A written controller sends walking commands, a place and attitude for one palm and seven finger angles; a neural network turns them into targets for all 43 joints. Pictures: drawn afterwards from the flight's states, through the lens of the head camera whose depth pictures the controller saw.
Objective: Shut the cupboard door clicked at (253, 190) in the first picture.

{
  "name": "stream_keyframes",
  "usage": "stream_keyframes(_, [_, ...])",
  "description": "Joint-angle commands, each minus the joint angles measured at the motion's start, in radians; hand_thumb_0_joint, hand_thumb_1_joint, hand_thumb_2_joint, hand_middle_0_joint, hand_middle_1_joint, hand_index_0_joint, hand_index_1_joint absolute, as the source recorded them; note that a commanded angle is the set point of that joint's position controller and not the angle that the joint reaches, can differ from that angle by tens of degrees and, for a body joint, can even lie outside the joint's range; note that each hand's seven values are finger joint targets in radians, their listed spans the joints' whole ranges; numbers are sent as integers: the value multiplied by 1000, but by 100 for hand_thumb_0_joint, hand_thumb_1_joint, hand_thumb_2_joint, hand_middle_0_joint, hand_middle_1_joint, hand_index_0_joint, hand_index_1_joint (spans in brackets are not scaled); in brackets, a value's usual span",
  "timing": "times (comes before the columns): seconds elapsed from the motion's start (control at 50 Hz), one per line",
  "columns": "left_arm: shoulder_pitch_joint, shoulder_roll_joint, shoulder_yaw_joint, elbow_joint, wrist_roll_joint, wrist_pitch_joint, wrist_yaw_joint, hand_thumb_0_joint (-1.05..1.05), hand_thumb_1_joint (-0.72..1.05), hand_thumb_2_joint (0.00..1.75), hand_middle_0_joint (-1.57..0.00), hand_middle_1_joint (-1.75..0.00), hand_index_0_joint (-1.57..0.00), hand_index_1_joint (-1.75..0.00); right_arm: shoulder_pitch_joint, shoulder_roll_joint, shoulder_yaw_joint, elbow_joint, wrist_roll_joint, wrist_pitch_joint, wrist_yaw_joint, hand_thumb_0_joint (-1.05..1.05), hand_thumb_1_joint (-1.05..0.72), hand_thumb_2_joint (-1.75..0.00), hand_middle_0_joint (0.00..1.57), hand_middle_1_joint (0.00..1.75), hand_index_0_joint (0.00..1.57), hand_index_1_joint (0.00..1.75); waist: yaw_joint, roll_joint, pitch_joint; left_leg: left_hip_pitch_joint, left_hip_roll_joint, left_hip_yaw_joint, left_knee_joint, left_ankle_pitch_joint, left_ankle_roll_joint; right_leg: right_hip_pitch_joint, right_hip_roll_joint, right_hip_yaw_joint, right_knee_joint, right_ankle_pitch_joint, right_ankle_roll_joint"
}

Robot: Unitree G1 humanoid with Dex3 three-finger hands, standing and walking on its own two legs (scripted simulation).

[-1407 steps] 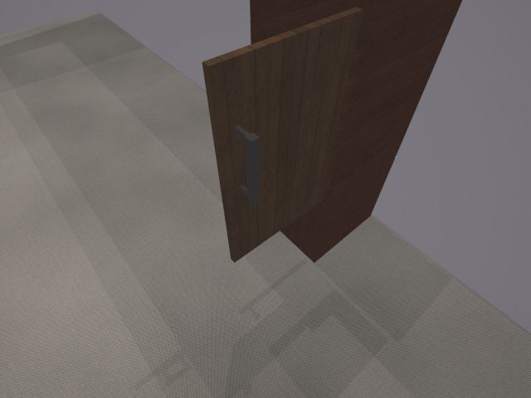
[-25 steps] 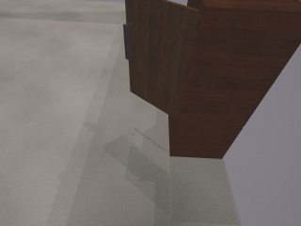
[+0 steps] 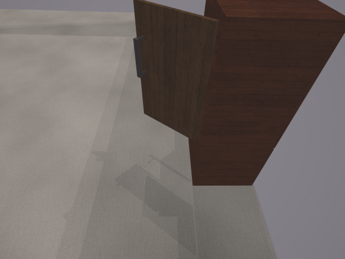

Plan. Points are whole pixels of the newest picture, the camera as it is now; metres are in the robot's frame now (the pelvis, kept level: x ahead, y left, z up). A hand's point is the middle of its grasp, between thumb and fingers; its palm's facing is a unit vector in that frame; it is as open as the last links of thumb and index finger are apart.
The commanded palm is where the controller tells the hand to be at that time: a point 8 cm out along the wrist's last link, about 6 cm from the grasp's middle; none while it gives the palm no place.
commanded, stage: let the arm hang, fingers relaxed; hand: left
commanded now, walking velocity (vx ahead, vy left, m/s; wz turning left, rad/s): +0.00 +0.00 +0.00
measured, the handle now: (141, 57) +0.91 +0.19 +0.03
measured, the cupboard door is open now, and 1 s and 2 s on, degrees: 53 53 53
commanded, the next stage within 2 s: look to check the result in 0.10 s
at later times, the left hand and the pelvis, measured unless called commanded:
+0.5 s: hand out of the picture -0.02 +0.17 -0.17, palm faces +0.04 -0.98 -0.17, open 7.4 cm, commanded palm none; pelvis +0.01 +0.01 +0.00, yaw -1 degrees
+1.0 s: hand out of the picture +0.01 +0.17 -0.18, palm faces +0.11 -0.98 -0.18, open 7.4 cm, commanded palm none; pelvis +0.02 +0.00 +0.00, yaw +3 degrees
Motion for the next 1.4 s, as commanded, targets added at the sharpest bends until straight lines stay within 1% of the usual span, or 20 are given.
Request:
stream_keyframes(0.0, [90,93,24,-14,1,-4,7,0,90,90,-20,-30,-20,-30,57,-97,-22,-30,-4,-11,-7,0,-90,-90,20,30,20,30,11,61,107,-67,107,-152,-147,-104,-1,-36,-88,108,-86,-14,-25])
stream_keyframes(0.14, [92,94,25,-8,3,-8,8,0,90,90,-20,-30,-20,-30,57,-110,-25,-32,0,-14,-8,0,-90,-90,20,30,20,30,5,16,78,-23,112,-151,-135,-43,1,-31,-90,103,-85,10,-21])
stream_keyframes(0.32, [95,92,20,2,3,-7,7,0,90,90,-20,-30,-20,-30,36,-117,-24,-29,0,-12,-7,0,-90,-90,20,30,20,30,2,10,109,-7,110,-142,-148,-62,-1,-53,-94,110,-96,2,-16])
stream_keyframes(0.44, [96,103,19,2,4,-11,8,0,90,90,-20,-30,-20,-30,28,-128,-25,-29,4,-16,-7,0,-90,-90,20,30,20,30,2,-1,87,30,114,-133,-139,-3,1,-48,-95,114,-97,28,-14])
stream_keyframes(0.76, [79,102,17,1,1,-14,9,0,90,90,-20,-30,-20,-30,29,-112,-21,-14,3,-17,-7,0,-90,-90,20,30,20,30,2,0,91,38,106,-120,-126,57,-5,-18,-102,116,-109,58,-18])
stream_keyframes(0.84, [74,126,34,-17,1,-7,12,0,90,90,-20,-30,-20,-30,17,-123,-26,-30,3,-6,-3,0,-90,-90,20,30,20,30,8,7,112,-22,95,-129,-83,76,-7,-7,-117,86,-68,46,-18])
stream_keyframes(0.9, [51,148,57,-49,2,3,13,0,90,90,-20,-30,-20,-30,-3,-135,-40,-53,-2,7,2,0,-90,-90,20,30,20,30,10,13,112,-97,90,-158,-47,47,-2,-4,-139,67,-32,-8,-27])
stream_keyframes(0.94, [41,170,70,-72,6,6,12,0,90,90,-20,-30,-20,-30,-19,-142,-50,-77,-1,14,6,0,-90,-90,20,30,20,30,16,-21,101,-140,72,-159,2,35,-4,4,-171,71,-34,-30,-43])
stream_keyframes(1.0, [10,201,91,-114,10,10,13,0,90,90,-20,-30,-20,-30,-27,-132,-65,-111,-6,25,15,0,-90,-90,20,30,20,30,10,-105,49,-157,30,-98,173,-10,-26,-3,-288,114,-66,-61,-104])
stream_keyframes(1.04, [-28,214,99,-144,15,10,15,0,90,90,-20,-30,-20,-30,-46,-134,-74,-139,-7,32,20,0,-90,-90,20,30,20,30,3,-141,37,-164,27,-68,319,-161,-42,-30,-359,114,-75,1,-147])
stream_keyframes(1.08, [-72,228,107,-173,21,12,16,0,90,90,-20,-30,-20,-30,-49,-135,-79,-155,-6,31,28,0,-90,-90,20,30,20,30,-10,-113,38,-147,59,-71,272,-207,-49,-44,-383,67,-5,91,-141])
stream_keyframes(1.1, [-76,233,109,-182,19,15,12,0,90,90,-20,-30,-20,-30,-40,-147,-79,-160,-6,28,32,0,-90,-90,20,30,20,30,-16,-63,36,-96,71,-88,185,-95,-42,-79,-352,13,71,92,-101])
stream_keyframes(1.12, [-67,216,109,-194,14,21,7,0,90,90,-20,-30,-20,-30,-8,-184,-83,-161,-10,22,32,0,-90,-90,20,30,20,30,-25,101,35,-48,133,-227,55,147,-2,-147,-256,-61,216,14,-31])
stream_keyframes(1.14, [-50,176,102,-212,3,25,4,0,90,90,-20,-30,-20,-30,22,-249,-93,-165,-21,15,22,0,-90,-90,20,30,20,30,-30,318,46,10,276,-496,-44,410,81,-259,-101,-99,411,-210,46])
stream_keyframes(1.16, [-125,181,94,-235,8,35,11,0,90,90,-20,-30,-20,-30,74,-276,-101,-143,-28,19,7,0,-90,-90,20,30,20,30,-73,327,34,48,330,-622,-144,366,130,-330,-40,7,603,-417,41])
stream_keyframes(1.18, [-153,190,97,-238,14,47,12,0,90,90,-20,-30,-20,-30,74,-291,-102,-138,-24,21,-2,0,-90,-90,20,30,20,30,-58,270,41,34,321,-612,-166,257,91,-369,-66,93,680,-357,32])
stream_keyframes(1.22, [-149,199,102,-240,17,44,2,0,90,90,-20,-30,-20,-30,-13,-289,-100,-179,-20,18,-6,0,-90,-90,20,30,20,30,-26,144,44,-3,273,-556,-178,78,57,-384,-70,126,730,-225,48])
stream_keyframes(1.24, [-147,204,101,-239,19,36,-5,0,90,90,-20,-30,-20,-30,-34,-286,-98,-192,-18,10,-7,0,-90,-90,20,30,20,30,-15,84,23,27,241,-522,-166,104,55,-391,-64,128,729,-171,60])
stream_keyframes(1.3, [-138,205,101,-244,15,34,-10,0,90,90,-20,-30,-20,-30,-73,-297,-103,-212,-14,8,-4,0,-90,-90,20,30,20,30,-5,64,-24,61,200,-472,-165,72,71,-379,-55,132,697,-116,82])
stream_keyframes(1.38, [-167,211,95,-277,16,34,-13,0,90,90,-20,-30,-20,-30,-76,-309,-114,-224,-13,15,4,0,-90,-90,20,30,20,30,-18,133,-49,97,174,-493,-156,64,95,-358,-32,123,573,-146,96])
